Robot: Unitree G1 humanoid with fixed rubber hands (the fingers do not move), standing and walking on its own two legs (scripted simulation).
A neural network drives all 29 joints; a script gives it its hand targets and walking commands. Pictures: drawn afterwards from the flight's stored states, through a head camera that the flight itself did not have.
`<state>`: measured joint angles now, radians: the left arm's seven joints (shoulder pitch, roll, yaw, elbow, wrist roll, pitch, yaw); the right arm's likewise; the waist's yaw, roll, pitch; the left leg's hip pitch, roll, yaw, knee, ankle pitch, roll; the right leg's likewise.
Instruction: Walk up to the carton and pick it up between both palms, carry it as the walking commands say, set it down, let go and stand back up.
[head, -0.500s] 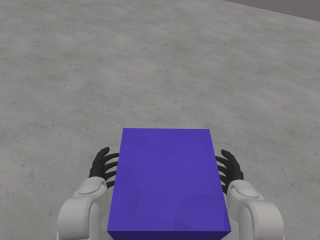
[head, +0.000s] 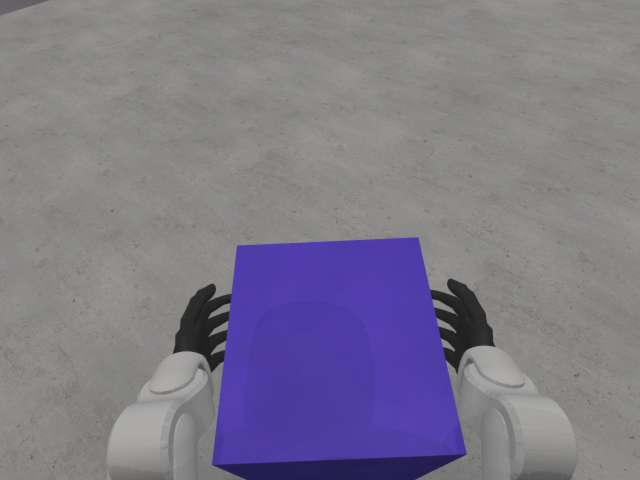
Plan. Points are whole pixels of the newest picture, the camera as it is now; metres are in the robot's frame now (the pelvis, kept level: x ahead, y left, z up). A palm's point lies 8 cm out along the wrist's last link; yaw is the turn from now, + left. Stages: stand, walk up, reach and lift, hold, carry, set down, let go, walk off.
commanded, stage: carry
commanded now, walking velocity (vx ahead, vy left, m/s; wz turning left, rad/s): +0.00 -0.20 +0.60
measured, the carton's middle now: (333, 372) +0.25 +0.00 +0.01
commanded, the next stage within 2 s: none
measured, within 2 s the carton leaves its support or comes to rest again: neither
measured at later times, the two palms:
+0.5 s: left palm (213, 378) +0.21 +0.12 +0.08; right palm (476, 307) +0.28 -0.16 +0.09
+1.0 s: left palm (242, 451) +0.15 +0.09 +0.06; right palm (455, 289) +0.32 -0.15 +0.08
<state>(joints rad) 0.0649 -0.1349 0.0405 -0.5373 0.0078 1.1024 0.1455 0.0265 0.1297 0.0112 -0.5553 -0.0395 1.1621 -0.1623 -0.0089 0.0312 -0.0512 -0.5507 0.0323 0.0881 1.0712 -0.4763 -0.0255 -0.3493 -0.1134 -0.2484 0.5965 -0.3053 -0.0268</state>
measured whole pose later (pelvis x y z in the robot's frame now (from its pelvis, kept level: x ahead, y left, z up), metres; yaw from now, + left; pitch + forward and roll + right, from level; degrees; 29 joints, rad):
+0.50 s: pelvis +0.01 -0.08 +0.00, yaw +15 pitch +6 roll -2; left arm 0.02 -0.13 0.03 -0.59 0.01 1.11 0.16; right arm 0.03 0.13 0.00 -0.60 -0.03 1.12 -0.15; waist -0.01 0.00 -0.03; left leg -0.41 0.07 -0.09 0.56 -0.26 -0.06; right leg -0.52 -0.06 -0.05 0.78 -0.35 0.06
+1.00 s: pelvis +0.04 -0.17 -0.01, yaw +34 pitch +4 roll +1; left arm 0.03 -0.13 0.05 -0.50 0.03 1.15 0.16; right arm 0.00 0.13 0.00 -0.47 -0.04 1.15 -0.15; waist 0.01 -0.07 -0.07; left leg -0.34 -0.01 0.13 0.65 -0.37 0.05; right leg -0.38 -0.12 -0.31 0.77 -0.43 -0.03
